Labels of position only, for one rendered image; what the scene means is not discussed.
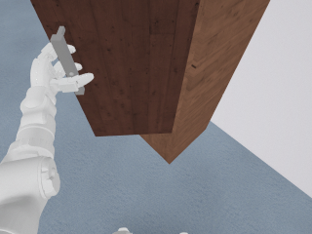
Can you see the robot left upper arm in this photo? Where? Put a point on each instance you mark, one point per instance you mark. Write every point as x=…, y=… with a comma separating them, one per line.
x=26, y=185

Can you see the robot left shin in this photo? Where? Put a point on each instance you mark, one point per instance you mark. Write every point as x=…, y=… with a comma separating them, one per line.
x=123, y=229

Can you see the robot left hand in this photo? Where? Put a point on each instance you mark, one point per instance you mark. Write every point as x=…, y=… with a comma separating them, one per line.
x=42, y=72

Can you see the handle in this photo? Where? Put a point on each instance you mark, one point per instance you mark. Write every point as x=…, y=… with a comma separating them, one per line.
x=59, y=44

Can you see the robot left forearm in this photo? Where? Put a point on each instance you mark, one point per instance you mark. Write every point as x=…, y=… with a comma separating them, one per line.
x=37, y=127

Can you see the cupboard door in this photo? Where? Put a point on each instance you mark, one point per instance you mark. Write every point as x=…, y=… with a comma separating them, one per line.
x=137, y=51

